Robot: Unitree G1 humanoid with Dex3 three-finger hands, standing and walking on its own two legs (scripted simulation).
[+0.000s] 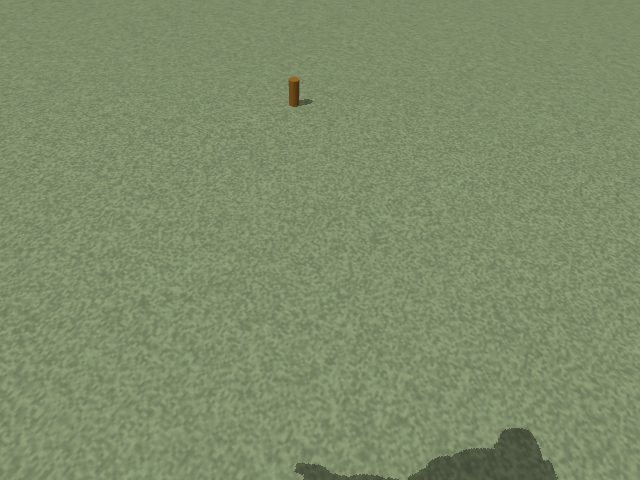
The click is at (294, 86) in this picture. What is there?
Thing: squat round
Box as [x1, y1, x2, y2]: [289, 77, 298, 106]
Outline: 290,77 289,104 292,106 298,105 298,78
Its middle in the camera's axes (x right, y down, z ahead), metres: -0.14 -0.89 +2.29
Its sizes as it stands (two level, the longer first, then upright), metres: 0.061 0.061 0.158
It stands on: the floor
